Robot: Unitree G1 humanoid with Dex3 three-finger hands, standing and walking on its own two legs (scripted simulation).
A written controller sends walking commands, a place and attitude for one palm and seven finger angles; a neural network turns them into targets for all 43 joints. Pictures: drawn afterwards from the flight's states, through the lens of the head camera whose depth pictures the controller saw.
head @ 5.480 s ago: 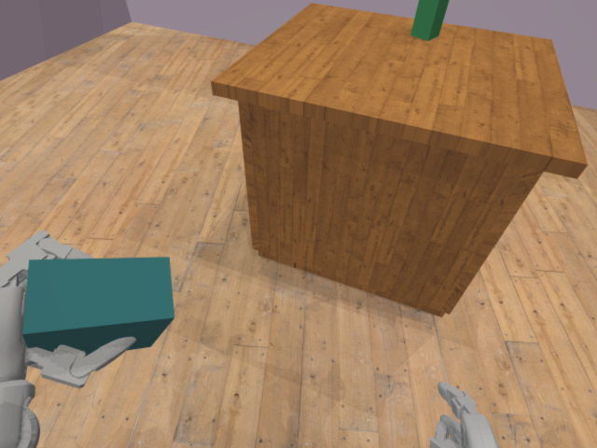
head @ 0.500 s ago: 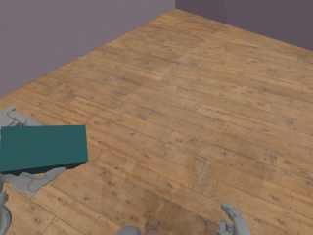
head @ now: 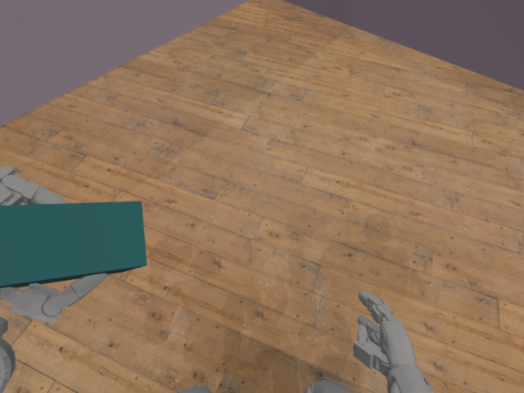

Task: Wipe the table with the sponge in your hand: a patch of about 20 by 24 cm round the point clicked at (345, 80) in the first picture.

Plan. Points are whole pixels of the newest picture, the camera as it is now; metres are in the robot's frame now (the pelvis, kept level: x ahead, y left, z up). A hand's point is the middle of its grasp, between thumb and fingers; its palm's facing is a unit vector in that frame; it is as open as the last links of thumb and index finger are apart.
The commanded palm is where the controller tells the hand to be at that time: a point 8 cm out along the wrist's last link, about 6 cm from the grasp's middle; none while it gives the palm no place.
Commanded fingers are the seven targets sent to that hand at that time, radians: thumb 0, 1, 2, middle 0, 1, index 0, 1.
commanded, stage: turn to face it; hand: left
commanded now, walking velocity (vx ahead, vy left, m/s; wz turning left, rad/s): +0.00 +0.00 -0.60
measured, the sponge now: (91, 245) +0.23 +0.21 +0.17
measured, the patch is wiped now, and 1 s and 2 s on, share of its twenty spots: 0.00 0.00 0.00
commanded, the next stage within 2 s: none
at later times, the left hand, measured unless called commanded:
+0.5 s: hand (171, 238) +0.24 +0.12 +0.18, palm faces +0.14 -0.87 -0.48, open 10.0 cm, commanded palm +0.20 +0.18 +0.18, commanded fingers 0.00 0.10 1.30 -1.20 -1.60 -1.20 -1.60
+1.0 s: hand (299, 314) +0.18 -0.01 +0.16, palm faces -0.19 -0.84 -0.51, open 10.0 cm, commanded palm +0.15 +0.08 +0.18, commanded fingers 0.00 0.10 1.30 -1.20 -1.60 -1.20 -1.60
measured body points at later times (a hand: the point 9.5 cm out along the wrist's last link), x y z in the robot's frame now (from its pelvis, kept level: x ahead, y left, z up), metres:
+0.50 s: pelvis -0.03 -0.05 +0.00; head +0.00 -0.06 +0.45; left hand +0.23 +0.17 +0.21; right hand +0.06 -0.35 -0.09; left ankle -0.02 +0.11 -0.70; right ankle +0.04 -0.12 -0.73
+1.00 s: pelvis -0.14 -0.06 -0.01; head -0.09 -0.11 +0.43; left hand +0.19 +0.04 +0.19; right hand -0.12 -0.33 -0.13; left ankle -0.06 +0.10 -0.67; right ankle -0.14 -0.16 -0.73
